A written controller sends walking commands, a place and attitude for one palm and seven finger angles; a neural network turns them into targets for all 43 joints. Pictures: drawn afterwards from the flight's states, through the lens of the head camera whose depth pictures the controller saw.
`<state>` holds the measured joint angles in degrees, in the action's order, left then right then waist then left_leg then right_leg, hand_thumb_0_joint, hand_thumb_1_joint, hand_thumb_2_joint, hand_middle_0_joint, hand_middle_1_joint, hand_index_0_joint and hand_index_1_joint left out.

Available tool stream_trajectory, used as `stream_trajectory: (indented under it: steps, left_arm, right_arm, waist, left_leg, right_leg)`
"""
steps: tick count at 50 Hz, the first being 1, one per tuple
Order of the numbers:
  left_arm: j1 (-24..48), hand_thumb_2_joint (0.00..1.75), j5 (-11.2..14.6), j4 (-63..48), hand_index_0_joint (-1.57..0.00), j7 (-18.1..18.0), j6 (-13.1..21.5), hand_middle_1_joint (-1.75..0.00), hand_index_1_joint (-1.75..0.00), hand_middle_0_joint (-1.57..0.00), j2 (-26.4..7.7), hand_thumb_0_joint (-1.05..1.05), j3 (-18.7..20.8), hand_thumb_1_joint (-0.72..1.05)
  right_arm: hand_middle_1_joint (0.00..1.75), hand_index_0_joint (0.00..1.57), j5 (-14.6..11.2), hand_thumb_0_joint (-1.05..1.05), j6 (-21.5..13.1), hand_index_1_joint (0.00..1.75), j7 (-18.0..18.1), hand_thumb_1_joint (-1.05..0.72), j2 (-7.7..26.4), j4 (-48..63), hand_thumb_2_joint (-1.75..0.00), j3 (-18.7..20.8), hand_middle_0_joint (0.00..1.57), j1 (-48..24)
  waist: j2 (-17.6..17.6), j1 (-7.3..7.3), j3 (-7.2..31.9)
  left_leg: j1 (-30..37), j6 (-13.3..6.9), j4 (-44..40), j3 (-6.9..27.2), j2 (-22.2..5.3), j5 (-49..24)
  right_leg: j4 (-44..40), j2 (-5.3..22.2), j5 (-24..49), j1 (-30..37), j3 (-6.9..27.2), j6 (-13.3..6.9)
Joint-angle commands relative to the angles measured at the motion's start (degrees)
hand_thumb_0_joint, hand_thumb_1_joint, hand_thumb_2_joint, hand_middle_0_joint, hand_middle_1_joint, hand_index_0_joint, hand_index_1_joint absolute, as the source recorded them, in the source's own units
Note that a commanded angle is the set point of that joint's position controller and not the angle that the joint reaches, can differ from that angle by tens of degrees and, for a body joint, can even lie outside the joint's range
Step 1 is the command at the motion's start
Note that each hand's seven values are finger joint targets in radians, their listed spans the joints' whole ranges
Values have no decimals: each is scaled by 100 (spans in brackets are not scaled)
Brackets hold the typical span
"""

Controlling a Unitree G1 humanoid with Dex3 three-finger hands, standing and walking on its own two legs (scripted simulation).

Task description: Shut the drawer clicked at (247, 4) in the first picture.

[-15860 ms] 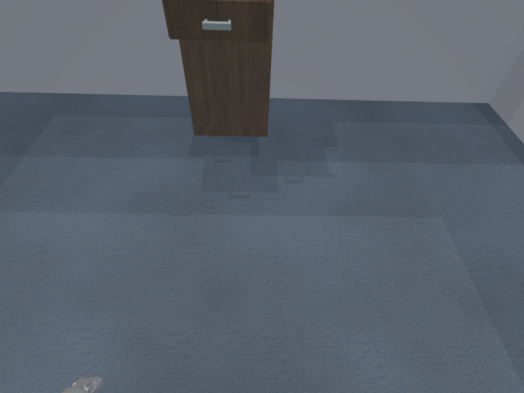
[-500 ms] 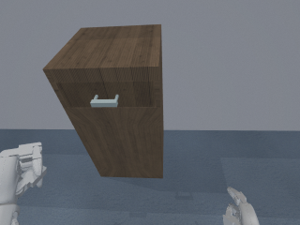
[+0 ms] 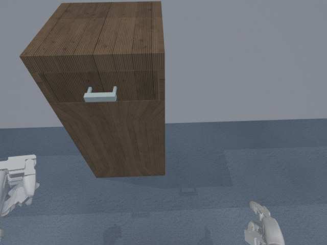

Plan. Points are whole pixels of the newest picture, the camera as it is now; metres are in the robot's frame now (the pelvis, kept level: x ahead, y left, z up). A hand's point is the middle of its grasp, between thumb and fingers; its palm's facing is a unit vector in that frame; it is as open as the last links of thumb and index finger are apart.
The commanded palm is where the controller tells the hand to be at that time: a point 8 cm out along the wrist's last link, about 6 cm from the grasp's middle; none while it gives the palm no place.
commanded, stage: step back with the hand held close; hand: left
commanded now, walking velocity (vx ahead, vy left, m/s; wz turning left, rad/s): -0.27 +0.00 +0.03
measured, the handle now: (101, 93) +0.60 +0.26 +0.00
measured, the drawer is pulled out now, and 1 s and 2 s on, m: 0.00 0.00 0.00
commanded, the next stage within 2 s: stop stepping back and stand still in 1.14 s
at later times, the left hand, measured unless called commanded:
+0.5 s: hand out of the picture +0.12 +0.26 +0.16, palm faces +0.37 -0.83 -0.42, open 3.2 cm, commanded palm +0.05 +0.30 +0.17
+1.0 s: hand out of the picture +0.05 +0.25 +0.16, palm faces +0.30 -0.83 -0.47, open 3.2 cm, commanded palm -0.01 +0.30 +0.17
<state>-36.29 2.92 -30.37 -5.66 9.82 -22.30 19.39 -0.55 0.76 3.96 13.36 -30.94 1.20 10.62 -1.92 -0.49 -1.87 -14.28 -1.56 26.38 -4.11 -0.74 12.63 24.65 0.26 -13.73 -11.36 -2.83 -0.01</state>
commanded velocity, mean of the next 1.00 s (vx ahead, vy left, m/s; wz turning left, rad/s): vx -0.35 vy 0.00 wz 0.00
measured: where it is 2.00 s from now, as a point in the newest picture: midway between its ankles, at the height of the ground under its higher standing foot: outside the picture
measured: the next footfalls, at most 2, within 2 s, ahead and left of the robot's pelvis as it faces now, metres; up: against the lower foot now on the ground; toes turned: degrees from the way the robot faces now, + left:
right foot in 0.68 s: -0.13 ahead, -0.10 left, +0.00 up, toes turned +5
right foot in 1.32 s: -0.23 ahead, +0.00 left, +0.00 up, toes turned -5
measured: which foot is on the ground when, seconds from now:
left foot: down 0.00-1.00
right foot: down 0.00-0.52, up 0.54-0.66, down 0.68-1.00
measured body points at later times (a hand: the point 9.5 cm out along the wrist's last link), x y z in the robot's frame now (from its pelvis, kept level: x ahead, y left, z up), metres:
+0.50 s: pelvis -0.07 +0.02 -0.01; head -0.05 +0.04 +0.43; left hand +0.09 +0.30 +0.18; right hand +0.10 -0.21 -0.09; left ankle +0.01 +0.10 -0.74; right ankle -0.01 -0.12 -0.74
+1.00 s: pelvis -0.14 +0.02 -0.01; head -0.13 +0.04 +0.43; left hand +0.02 +0.30 +0.19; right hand +0.04 -0.22 -0.08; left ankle -0.02 +0.10 -0.74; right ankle -0.17 -0.10 -0.74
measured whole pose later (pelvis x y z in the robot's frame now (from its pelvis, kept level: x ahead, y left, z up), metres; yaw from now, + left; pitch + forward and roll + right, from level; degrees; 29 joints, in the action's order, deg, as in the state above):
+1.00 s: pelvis -0.14 +0.02 -0.01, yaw +1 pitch +1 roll -4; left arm -37.6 3.0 -35.3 -6.5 17.5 -26.0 21.8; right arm -0.1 -3.0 3.7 12.0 -33.6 0.7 10.4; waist -1.7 -1.1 0.4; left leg -28.5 0.1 35.9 1.7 -0.4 10.8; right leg 28.9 -6.2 -18.9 -10.8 1.9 -1.0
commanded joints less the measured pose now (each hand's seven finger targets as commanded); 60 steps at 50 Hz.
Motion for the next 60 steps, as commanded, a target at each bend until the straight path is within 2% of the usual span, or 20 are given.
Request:
stream_trajectory:
  steps: [1, 7, 11, 21, 23, 26, 29, 33, 36, 38, 40, 43, 46, 48, 50, 51, 53, 54, 56, 60]
  left_arm:
    - [-161, 90, 68, -1331, -140, -225, 412, -160, -160, -140, -908, 0, 875, 90]
    - [-135, 90, -2, -1434, -140, -273, 521, -160, -160, -140, -872, 0, 891, 90]
    - [-32, 90, -53, -1407, -140, -305, 614, -160, -160, -140, -772, 0, 897, 90]
    - [299, 90, -65, -1619, -140, -475, 744, -160, -160, -140, -816, 0, 764, 90]
    - [300, 90, -64, -1670, -140, -500, 755, -160, -160, -140, -834, 0, 778, 90]
    - [136, 90, -157, -1647, -140, -455, 827, -160, -160, -140, -811, 0, 951, 90]
    - [-39, 90, -199, -1662, -140, -385, 883, -160, -160, -140, -928, 0, 1097, 90]
    - [-217, 90, -60, -1646, -140, -277, 972, -160, -160, -140, -791, 0, 923, 90]
    - [86, 90, 29, -1758, -140, -213, 1150, -160, -160, -140, -952, 0, 938, 90]
    - [147, 90, 37, -1821, -140, -223, 1199, -160, -160, -140, -974, 0, 873, 90]
    - [-27, 90, 64, -1850, -140, -212, 1137, -160, -160, -140, -1168, 0, 1036, 90]
    - [-333, 90, 136, -1571, -140, -207, 1056, -160, -160, -140, -1207, 0, 1154, 90]
    - [-101, 90, 176, -1359, -140, -251, 1039, -160, -160, -140, -1243, 0, 1083, 90]
    - [115, 90, 133, -1231, -140, -300, 977, -160, -160, -140, -1204, 0, 1031, 90]
    - [363, 90, 74, -1157, -140, -275, 950, -160, -160, -140, -1109, 0, 859, 90]
    - [478, 90, 53, -1165, -140, -251, 966, -160, -160, -140, -1113, 0, 816, 90]
    - [361, 90, 70, -1209, -140, -201, 1095, -160, -160, -140, -1183, 0, 947, 90]
    - [342, 90, 59, -1372, -140, -182, 1094, -160, -160, -140, -1099, 0, 923, 90]
    - [365, 90, 49, -1651, -140, -203, 1028, -160, -160, -140, -1044, 0, 920, 90]
    - [-152, 90, 151, -1856, -140, -228, 892, -160, -160, -140, -879, 0, 712, 90]
  right_arm:
    - [30, 20, 13, 0, -325, 30, 62, -90, 577, 975, -90, 216, 20, -547]
    - [30, 20, 25, 0, -532, 30, 76, -90, 661, 988, -90, 210, 20, -522]
    - [30, 20, 6, 0, -687, 30, 76, -90, 652, 967, -90, 203, 20, -417]
    - [30, 20, 89, 0, -844, 30, 102, -90, 621, 695, -90, 178, 20, -259]
    - [30, 20, 82, 0, -837, 30, 131, -90, 634, 695, -90, 157, 20, -334]
    - [30, 20, 82, 0, -881, 30, 147, -90, 748, 789, -90, 181, 20, -478]
    - [30, 20, 137, 0, -960, 30, 114, -90, 624, 834, -90, 227, 20, -490]
    - [30, 20, 190, 0, -1030, 30, 21, -90, 624, 629, -90, 196, 20, -416]
    - [30, 20, 205, 0, -979, 30, -19, -90, 569, 364, -90, 189, 20, -329]
    - [30, 20, 133, 0, -917, 30, -31, -90, 486, 308, -90, 226, 20, -231]
    - [30, 20, 48, 0, -847, 30, -15, -90, 563, 507, -90, 280, 20, -400]
    - [30, 20, 23, 0, -705, 30, -9, -90, 512, 660, -90, 218, 20, -598]
    - [30, 20, 15, 0, -648, 30, 25, -90, 468, 611, -90, 222, 20, -637]
    - [30, 20, 75, 0, -613, 30, 50, -90, 395, 499, -90, 188, 20, -597]
    - [30, 20, 80, 0, -596, 30, 86, -90, 444, 532, -90, 141, 20, -616]
    - [30, 20, 83, 0, -612, 30, 119, -90, 562, 564, -90, 135, 20, -626]
    - [30, 20, 108, 0, -752, 30, 131, -90, 737, 665, -90, 163, 20, -672]
    - [30, 20, 211, 0, -821, 30, 120, -90, 766, 668, -90, 197, 20, -613]
    - [30, 20, 242, 0, -870, 30, 62, -90, 621, 603, -90, 234, 20, -529]
    - [30, 20, 208, 0, -964, 30, -100, -90, 525, 494, -90, 216, 20, -340]
  waist:
    - [-207, 115, 1023]
    - [-534, 109, 721]
    - [-295, 52, 542]
    - [236, -65, 419]
    - [-119, -70, 345]
    - [-1146, 18, 515]
    - [-832, 85, 717]
    - [-727, 49, 615]
    - [-512, 38, 1127]
    - [42, -23, 2033]
    - [293, 18, 2127]
    - [139, -13, 1354]
    - [432, -70, 527]
    - [594, -110, 249]
    - [436, -102, -48]
    - [-29, -80, -103]
    - [-1253, 40, 486]
    - [-1437, 79, 869]
    - [-746, 142, 1013]
    - [-1175, 136, 1524]
  left_leg:
    - [88, -112, -336, 618, -487, -1820]
    - [-1178, -268, -912, 976, -690, 236]
    - [-1963, -353, -959, 1053, -735, 1542]
    - [-518, -14, 389, 813, -203, 1279]
    - [-662, -43, -56, 1054, -355, 1434]
    - [-2531, -457, -1841, 2104, -1235, 2862]
    - [-2258, -646, -1658, 2195, -1447, 2085]
    - [-1526, -497, -1241, 1790, -1165, 1066]
    - [66, -166, -473, 1213, -827, -1137]
    - [1499, -50, 291, 598, -577, -3138]
    - [1612, -87, 423, 531, -552, -2669]
    - [1007, 3, 463, 553, -378, -1124]
    - [882, 203, 1515, 591, 23, 164]
    - [595, 227, 1696, 691, 57, 71]
    - [249, 158, 582, 824, -82, -422]
    - [123, 61, -109, 1008, -269, -1129]
    - [-712, -304, -1810, 2282, -1298, 375]
    - [-1272, -451, -2392, 2872, -1702, 1453]
    - [-1202, -535, -2286, 2495, -1677, 1740]
    - [-153, -10, -2185, 1446, -1159, 1020]
  right_leg:
    - [148, 252, 1869, 399, 305, 64]
    - [596, 64, 914, 731, 322, 70]
    - [730, 85, 608, 888, 458, 77]
    - [-648, 618, -1273, -1300, 928, -251]
    - [-426, 389, -1316, -1252, 658, -142]
    - [1505, -400, -326, 785, 261, 127]
    - [2008, -472, -397, 706, 463, 106]
    - [665, -415, -432, 390, 455, -10]
    - [-230, -82, 743, -279, 780, -113]
    - [-102, 119, 2609, -579, 779, 225]
    - [-24, 118, 2361, -720, 629, 354]
    - [-388, 333, 1476, -1233, 847, 161]
    - [-1216, 945, -428, -2554, 1443, -411]
    - [-1107, 1101, 140, -2544, 1452, -627]
    - [-661, 676, 714, -1980, 1092, -389]
    - [-359, 199, 792, -1634, 834, -154]
    - [1184, -637, -567, -226, 378, 50]
    - [2208, -732, -1267, 339, 614, 12]
    - [2581, -594, -1477, 179, 675, -95]
    - [1407, -601, -1809, 58, 51, -203]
